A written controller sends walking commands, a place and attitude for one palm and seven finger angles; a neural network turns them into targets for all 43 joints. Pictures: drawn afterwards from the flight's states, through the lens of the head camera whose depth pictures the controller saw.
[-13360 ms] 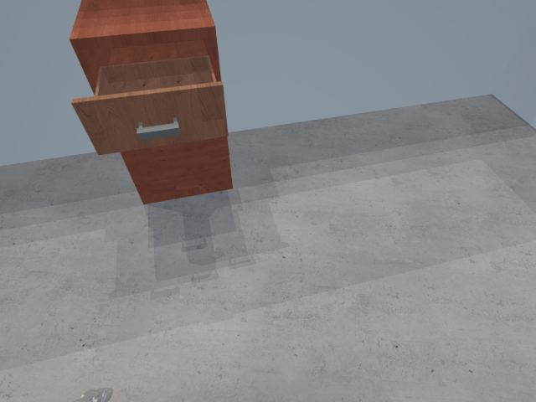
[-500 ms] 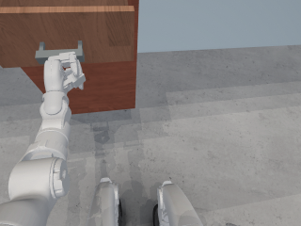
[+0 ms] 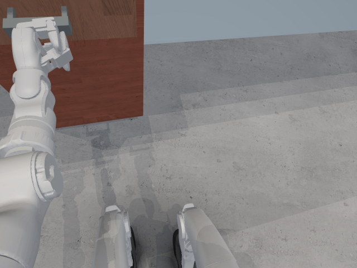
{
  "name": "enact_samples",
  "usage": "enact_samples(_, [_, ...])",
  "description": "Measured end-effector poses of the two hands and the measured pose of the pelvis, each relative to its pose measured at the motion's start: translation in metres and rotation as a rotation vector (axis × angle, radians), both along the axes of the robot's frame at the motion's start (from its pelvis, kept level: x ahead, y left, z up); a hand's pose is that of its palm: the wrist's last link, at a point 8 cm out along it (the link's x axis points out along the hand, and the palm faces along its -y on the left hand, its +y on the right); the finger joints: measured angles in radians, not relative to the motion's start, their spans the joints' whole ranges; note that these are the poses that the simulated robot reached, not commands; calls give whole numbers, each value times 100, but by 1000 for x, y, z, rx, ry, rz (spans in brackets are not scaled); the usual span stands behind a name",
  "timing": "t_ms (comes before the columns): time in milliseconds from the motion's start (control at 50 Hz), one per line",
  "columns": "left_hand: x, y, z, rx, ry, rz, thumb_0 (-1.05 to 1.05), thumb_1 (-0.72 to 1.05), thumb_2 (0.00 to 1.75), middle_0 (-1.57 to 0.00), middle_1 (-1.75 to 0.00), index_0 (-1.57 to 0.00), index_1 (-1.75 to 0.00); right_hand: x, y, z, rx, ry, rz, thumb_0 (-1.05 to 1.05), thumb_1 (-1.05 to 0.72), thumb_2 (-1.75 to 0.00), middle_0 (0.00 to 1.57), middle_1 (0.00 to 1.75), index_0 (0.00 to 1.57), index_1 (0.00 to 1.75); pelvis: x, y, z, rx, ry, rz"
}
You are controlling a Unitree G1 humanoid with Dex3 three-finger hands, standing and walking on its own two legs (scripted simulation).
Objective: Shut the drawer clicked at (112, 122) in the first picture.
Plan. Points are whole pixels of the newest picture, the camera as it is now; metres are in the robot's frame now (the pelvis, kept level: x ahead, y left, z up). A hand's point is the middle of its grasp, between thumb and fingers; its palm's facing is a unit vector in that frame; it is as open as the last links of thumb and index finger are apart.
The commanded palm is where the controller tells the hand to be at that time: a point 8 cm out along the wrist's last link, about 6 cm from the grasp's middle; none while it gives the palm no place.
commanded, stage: push the drawer shut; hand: left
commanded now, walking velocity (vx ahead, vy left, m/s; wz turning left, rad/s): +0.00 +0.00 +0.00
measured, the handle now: (39, 19) +0.63 +0.23 +0.06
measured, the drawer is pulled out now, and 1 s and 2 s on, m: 0.04 0.00 0.00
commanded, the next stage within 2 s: pull the fist back off the drawer in 0.64 s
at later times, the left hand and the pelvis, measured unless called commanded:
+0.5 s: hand (61, 33) +0.60 +0.19 +0.05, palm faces +0.12 -0.99 -0.04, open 3.1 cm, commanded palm +0.62 +0.18 +0.06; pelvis -0.01 +0.00 -0.01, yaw -1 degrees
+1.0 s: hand (55, 30) +0.60 +0.20 +0.05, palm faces +0.09 -0.99 -0.05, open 3.5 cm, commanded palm +0.61 +0.18 +0.06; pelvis -0.02 +0.01 -0.02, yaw -2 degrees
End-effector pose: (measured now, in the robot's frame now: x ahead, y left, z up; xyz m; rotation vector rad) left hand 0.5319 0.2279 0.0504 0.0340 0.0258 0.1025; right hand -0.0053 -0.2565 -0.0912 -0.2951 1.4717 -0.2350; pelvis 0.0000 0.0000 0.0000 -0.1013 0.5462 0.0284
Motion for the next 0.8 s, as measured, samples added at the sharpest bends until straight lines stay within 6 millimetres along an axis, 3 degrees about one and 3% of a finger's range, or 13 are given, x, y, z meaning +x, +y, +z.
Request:
enact_samples(340, [38,3,1,-5,4,18,3,69,91,-140,-160,-140,-160,-31,14,2,-10,83,-24,0,-91,-90,20,30,21,30,-5,7,-10,-24,47,0])
enact_samples(800, [44,17,4,16,15,-1,5,53,90,-140,-160,-141,-160,-53,16,5,-59,62,-32,0,-91,-90,20,30,21,30,-19,4,-19,-44,60,-5])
